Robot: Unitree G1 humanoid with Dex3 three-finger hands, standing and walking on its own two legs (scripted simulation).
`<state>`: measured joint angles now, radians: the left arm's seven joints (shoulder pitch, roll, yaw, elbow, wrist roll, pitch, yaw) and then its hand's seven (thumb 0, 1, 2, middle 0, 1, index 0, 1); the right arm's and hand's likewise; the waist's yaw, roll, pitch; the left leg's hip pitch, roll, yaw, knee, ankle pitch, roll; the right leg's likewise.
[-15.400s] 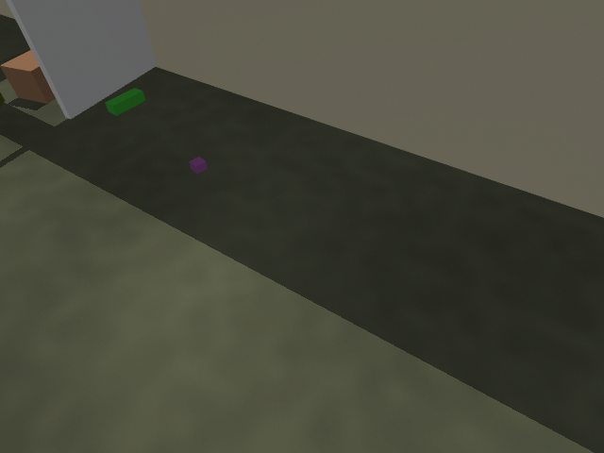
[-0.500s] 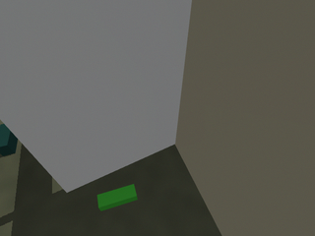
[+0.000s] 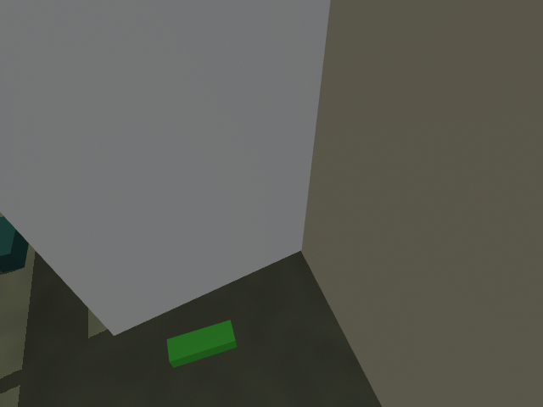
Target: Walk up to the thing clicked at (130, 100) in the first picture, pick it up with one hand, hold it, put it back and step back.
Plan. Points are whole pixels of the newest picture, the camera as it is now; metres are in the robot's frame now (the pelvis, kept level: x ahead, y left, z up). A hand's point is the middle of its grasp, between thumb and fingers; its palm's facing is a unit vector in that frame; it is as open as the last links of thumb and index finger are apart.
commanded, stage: stand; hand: left
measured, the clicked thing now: (202, 343) +0.50 +0.26 -0.75
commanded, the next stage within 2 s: walk up in 0.58 s
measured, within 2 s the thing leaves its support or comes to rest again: neither
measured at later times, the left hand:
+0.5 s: hand out of the picture +0.07 +0.26 -0.16, palm faces -0.01 -0.94 -0.35, open 7.3 cm
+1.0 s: hand out of the picture +0.08 +0.36 -0.17, palm faces -0.04 -0.92 -0.40, open 7.4 cm
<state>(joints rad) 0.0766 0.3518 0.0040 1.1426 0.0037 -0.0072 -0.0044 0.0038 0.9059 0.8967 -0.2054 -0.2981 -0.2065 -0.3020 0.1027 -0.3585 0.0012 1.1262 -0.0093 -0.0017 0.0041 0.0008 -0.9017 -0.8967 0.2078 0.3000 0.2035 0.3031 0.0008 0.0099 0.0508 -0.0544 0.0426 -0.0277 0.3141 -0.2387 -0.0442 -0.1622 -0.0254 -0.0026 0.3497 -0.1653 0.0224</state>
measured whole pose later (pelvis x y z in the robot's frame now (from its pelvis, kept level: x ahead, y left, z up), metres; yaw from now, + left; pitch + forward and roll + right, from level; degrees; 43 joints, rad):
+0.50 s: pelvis +0.00 +0.00 +0.00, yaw +0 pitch -2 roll +0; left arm 0.10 0.35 0.01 1.14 0.00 0.00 -0.01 0.00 0.91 0.90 -0.21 -0.30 -0.21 -0.30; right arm 0.12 -0.36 0.00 1.12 -0.01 0.00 0.00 0.00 -0.90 -0.90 0.21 0.30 0.20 0.30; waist 0.00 0.01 0.05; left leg -0.05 0.04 -0.02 0.32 -0.24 -0.04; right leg -0.16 -0.03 0.00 0.35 -0.16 0.02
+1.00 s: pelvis +0.03 +0.07 -0.01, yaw -1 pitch -2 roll -1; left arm 0.21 0.43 0.04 1.03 0.00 0.01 0.02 0.01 0.91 0.90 -0.20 -0.30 -0.20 -0.30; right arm 0.24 -0.35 -0.05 0.98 -0.04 0.00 0.02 0.00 -0.90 -0.90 0.21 0.30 0.20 0.30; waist 0.00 -0.03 0.10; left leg -0.19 0.03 0.03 0.54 -0.31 0.01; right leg -0.33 0.01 0.06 0.78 -0.47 -0.01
